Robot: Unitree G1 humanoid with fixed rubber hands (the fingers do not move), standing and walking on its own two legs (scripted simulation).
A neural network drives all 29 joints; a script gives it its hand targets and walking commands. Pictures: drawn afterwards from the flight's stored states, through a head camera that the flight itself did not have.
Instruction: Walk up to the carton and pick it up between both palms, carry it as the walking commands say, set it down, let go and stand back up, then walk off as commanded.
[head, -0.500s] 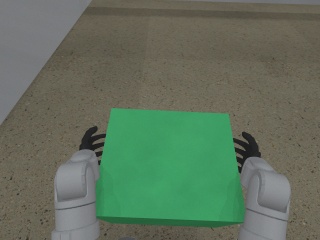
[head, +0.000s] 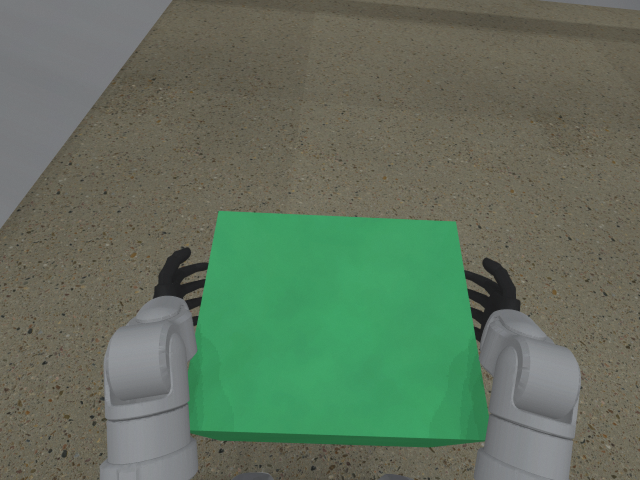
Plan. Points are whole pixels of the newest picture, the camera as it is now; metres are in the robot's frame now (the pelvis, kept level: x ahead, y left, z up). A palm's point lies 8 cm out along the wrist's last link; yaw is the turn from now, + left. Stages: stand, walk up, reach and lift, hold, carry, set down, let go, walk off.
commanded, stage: carry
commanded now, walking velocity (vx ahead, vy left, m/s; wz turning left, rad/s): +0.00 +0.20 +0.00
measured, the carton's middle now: (331, 337) +0.29 +0.00 -0.01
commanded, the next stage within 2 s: none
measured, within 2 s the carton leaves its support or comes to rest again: neither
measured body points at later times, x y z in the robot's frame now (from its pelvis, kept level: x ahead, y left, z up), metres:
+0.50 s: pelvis -0.03 +0.03 +0.00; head +0.01 +0.04 +0.45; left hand +0.27 +0.21 +0.07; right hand +0.26 -0.17 +0.07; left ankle +0.03 +0.11 -0.72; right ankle -0.04 -0.11 -0.71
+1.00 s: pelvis -0.08 +0.04 -0.01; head -0.07 +0.04 +0.44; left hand +0.21 +0.21 +0.07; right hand +0.19 -0.16 +0.07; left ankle +0.02 +0.11 -0.72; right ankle -0.05 -0.10 -0.72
